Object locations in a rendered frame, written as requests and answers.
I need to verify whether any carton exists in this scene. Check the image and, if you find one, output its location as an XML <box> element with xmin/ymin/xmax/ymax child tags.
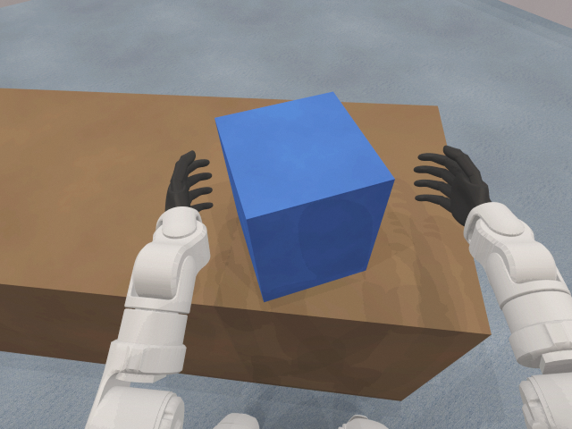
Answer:
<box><xmin>214</xmin><ymin>92</ymin><xmax>395</xmax><ymax>302</ymax></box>

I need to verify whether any left robot forearm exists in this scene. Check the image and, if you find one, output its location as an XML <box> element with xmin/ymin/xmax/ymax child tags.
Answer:
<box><xmin>85</xmin><ymin>206</ymin><xmax>210</xmax><ymax>429</ymax></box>

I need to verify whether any right robot shin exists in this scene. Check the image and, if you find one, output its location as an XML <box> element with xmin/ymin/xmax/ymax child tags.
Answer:
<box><xmin>349</xmin><ymin>415</ymin><xmax>368</xmax><ymax>422</ymax></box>

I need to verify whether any right robot forearm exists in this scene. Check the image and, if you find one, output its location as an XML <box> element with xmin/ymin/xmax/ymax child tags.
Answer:
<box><xmin>464</xmin><ymin>202</ymin><xmax>572</xmax><ymax>374</ymax></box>

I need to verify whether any robot left upper arm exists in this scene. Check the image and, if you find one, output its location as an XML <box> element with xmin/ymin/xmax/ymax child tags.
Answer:
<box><xmin>89</xmin><ymin>386</ymin><xmax>184</xmax><ymax>429</ymax></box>

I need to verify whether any pedestal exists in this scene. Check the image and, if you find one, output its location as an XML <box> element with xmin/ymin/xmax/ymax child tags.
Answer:
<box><xmin>0</xmin><ymin>88</ymin><xmax>492</xmax><ymax>401</ymax></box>

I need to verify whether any robot right upper arm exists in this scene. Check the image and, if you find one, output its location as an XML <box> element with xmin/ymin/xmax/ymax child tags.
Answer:
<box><xmin>519</xmin><ymin>372</ymin><xmax>572</xmax><ymax>429</ymax></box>

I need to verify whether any robot left hand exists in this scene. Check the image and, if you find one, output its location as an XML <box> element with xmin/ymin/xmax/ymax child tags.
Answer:
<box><xmin>165</xmin><ymin>150</ymin><xmax>213</xmax><ymax>212</ymax></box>

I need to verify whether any robot right hand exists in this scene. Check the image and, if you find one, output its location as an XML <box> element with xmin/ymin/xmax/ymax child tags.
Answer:
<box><xmin>414</xmin><ymin>146</ymin><xmax>492</xmax><ymax>226</ymax></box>

